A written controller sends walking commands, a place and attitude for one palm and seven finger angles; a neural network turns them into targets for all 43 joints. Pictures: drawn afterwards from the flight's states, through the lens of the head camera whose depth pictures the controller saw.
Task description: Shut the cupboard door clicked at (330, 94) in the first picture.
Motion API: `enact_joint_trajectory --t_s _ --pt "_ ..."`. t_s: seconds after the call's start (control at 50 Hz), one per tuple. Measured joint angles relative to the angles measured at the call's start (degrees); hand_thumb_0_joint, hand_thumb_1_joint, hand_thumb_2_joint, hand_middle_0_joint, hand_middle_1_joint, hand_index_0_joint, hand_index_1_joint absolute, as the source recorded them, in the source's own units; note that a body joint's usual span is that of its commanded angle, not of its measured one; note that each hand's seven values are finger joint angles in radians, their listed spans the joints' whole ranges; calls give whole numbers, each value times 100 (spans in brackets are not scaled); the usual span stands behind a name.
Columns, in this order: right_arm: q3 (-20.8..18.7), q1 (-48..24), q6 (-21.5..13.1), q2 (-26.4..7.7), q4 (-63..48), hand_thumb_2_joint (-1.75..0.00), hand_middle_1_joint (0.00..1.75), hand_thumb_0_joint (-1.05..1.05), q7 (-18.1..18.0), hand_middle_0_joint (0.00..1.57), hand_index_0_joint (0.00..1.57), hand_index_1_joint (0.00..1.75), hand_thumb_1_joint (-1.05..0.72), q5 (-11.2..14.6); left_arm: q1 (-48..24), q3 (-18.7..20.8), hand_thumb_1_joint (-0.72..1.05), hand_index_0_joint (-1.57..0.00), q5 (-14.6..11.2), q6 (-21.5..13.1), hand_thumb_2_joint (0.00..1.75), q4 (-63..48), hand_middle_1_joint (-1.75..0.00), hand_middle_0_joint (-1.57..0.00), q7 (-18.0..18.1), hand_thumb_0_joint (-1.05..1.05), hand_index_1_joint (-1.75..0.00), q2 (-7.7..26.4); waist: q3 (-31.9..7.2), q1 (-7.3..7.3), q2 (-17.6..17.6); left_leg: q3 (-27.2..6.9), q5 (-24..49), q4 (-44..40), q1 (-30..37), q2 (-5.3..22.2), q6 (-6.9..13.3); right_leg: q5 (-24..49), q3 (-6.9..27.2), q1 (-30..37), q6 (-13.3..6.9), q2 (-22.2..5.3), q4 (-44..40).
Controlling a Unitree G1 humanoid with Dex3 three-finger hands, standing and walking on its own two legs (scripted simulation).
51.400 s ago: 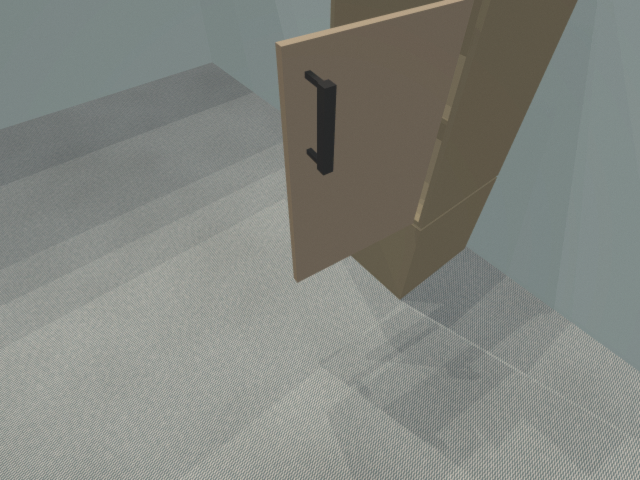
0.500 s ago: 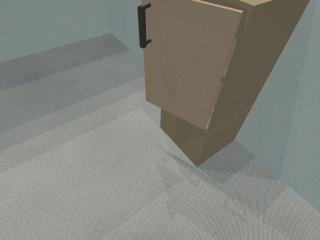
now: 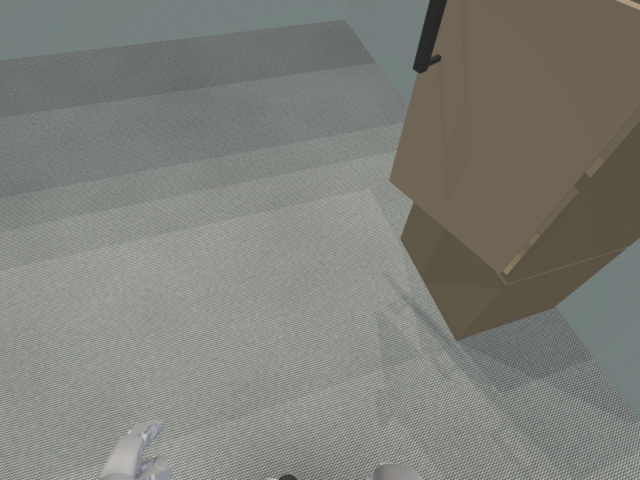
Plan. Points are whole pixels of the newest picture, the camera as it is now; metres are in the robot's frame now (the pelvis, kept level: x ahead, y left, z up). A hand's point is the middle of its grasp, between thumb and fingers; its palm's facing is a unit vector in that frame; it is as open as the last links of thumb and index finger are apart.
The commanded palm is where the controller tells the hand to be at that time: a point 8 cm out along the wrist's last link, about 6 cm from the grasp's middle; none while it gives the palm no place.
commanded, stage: walk to a spot facing it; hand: left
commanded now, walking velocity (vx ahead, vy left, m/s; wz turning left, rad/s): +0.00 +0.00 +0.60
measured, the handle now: (438, 25) +0.85 -0.20 +0.12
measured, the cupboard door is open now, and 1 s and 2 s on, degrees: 20 20 20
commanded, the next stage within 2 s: turn to face it in 1.94 s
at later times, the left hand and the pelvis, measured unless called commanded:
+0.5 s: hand out of the picture -0.03 +0.15 -0.17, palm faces +0.37 -0.89 -0.27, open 7.4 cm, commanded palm none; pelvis +0.01 -0.05 -0.01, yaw +21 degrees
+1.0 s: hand out of the picture +0.05 +0.21 -0.15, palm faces +0.59 -0.76 -0.28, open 7.4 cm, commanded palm none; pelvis +0.08 -0.03 -0.02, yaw +38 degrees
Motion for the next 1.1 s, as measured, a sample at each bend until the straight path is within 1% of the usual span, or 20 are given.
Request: enact_joint_trajectory --t_s 0.1,0.16,0.18,0.22,0.28,0.34,0.44,0.52,0.56,0.58,0.6,0.64,0.72,0.8,0.88,0.92,0.94,0.98,1.04,1.1 --pt "-88 -83 109 -123 -120 -90 30 0 56 21 20 30 -90 -13 -10 -75 91 -19 -26 6 90 -146 -30 -20 -2 0 -29 -34 -17 -34 114 -401 36 81 -84 -84 -166 -87 7 460 -50 177 -1156" --pt "-155 -90 184 -183 -191 -90 30 0 85 21 20 30 -90 40 197 -123 91 -20 -26 -74 90 -237 -30 -20 -8 0 -29 -31 -96 24 96 -531 -121 415 -296 -230 -300 331 -20 1026 -200 203 -2478" --pt "-197 -138 204 -217 -179 -90 30 0 90 21 20 30 -90 63 267 -123 91 -20 5 -110 90 -223 -30 -20 9 0 -29 -62 -75 75 135 -503 -610 852 -474 -245 -366 501 -49 1025 -333 218 -2521" --pt "-263 -202 247 -307 -173 -90 30 0 117 20 20 30 -90 44 411 -184 91 -20 20 -90 90 -144 -30 -20 41 0 -29 -159 5 67 258 -313 -1433 2209 -900 -254 -432 508 -221 1080 -507 196 -2437" --pt "-281 -211 279 -355 -196 -90 30 0 186 20 20 30 -91 26 661 -204 91 -20 2 -63 90 -21 -30 -20 69 1 -29 -258 84 49 259 93 -1477 3733 -1254 -86 -533 507 -432 1296 -568 55 -2614" --pt "-240 -206 308 -307 -207 -90 30 0 237 20 20 30 -91 53 843 -204 91 -20 -7 -100 90 53 -30 -20 78 1 -30 -298 168 13 147 307 -1346 4138 -1221 167 -632 493 -670 1433 -575 -100 -2713" --pt "-141 -294 385 -188 -118 -90 30 0 253 20 20 30 -91 70 1028 -186 91 -20 7 -192 90 60 -30 -20 63 1 -30 -365 293 124 -28 527 -1613 3252 -714 465 -677 323 -1104 1519 -539 -348 -2617" --pt "-56 -513 345 -87 -131 -90 30 0 260 20 20 30 -91 101 1161 -140 90 -20 39 -203 90 80 -30 -20 41 1 -30 -330 366 283 -187 777 -1693 2015 -182 511 -586 83 -1401 1481 -439 -550 -2308" --pt "-19 -602 260 -56 -206 -90 30 0 270 20 20 30 -91 105 1253 -111 90 -20 20 -186 90 117 -30 -20 25 1 -30 -265 349 322 -271 906 -1201 1161 183 461 -514 -120 -1529 1402 -350 -668 -1990" --pt "-6 -623 192 -74 -264 -90 30 0 278 20 20 30 -91 92 1320 -97 90 -20 -6 -165 90 129 -30 -20 15 1 -30 -240 295 329 -255 903 -790 806 338 475 -410 -234 -1574 1262 -299 -704 -1661" --pt "-12 -674 125 -37 -287 -90 30 0 259 20 20 30 -91 85 1302 -79 90 -20 -32 -110 90 177 -30 -20 13 1 -30 -177 302 329 -333 882 -871 906 287 410 -327 -557 -1411 1055 -216 -738 -1140" --pt "31 -723 58 35 -331 -90 30 0 213 20 20 30 -91 82 1226 -57 91 -20 -37 52 90 234 -30 -20 43 1 -30 -68 324 374 -433 823 -1149 1055 296 340 -239 -982 -949 659 -148 -611 -156" --pt "90 -568 -5 75 -398 -90 30 0 98 20 20 30 -90 27 1006 -3 91 -20 -27 136 90 227 -30 -20 -14 1 -29 -7 200 335 -321 538 -1092 748 493 330 -249 -610 -574 143 -58 -392 638" --pt "109 -306 -48 48 -328 -90 30 0 105 21 20 30 -90 7 782 -1 91 -19 -6 37 90 69 -30 -20 -146 1 -29 -14 54 286 -173 294 -957 400 724 318 -264 -231 -404 -31 -21 -332 212" --pt "77 -22 -31 -14 -222 -90 30 0 140 21 20 30 -90 -11 598 -31 91 -19 4 -84 90 -89 -30 -20 -236 1 -29 -45 -56 171 -18 72 -1043 365 854 324 -335 -16 -435 192 -14 -237 -1025" --pt "45 128 -2 -56 -164 -90 30 0 149 21 20 30 -90 7 574 -51 91 -19 11 -195 90 -176 -30 -20 -271 1 -29 -50 -104 118 55 -50 -1249 618 820 322 -387 232 -521 503 -26 -123 -1797" --pt "22 218 7 -83 -136 -90 30 0 151 21 20 30 -90 35 581 -65 91 -19 28 -285 90 -223 -30 -20 -274 1 -29 -51 -144 102 83 -105 -1490 921 710 307 -318 459 -569 628 -145 -102 -2087" --pt "-52 282 73 -157 3 -90 30 0 146 21 20 30 -90 58 572 -115 91 -20 48 -403 90 -258 -30 -20 -225 1 -29 -142 -132 102 200 -114 -2122 2233 243 261 -245 569 -776 673 -422 -125 -1897" --pt "-111 277 137 -198 132 -90 30 1 212 20 20 30 -90 7 781 -135 91 -20 50 -455 90 -213 -30 -20 -126 0 -29 -275 -172 139 147 226 -1770 3961 -536 265 -236 476 -949 995 -522 -247 -2166" --pt "-133 234 115 -179 77 -90 30 1 290 20 20 30 -91 7 1019 -141 91 -20 38 -459 90 -1 -30 -20 -91 0 -29 -367 -195 43 53 486 -1098 4392 -1049 476 -334 608 -1170 1433 -477 -351 -2763"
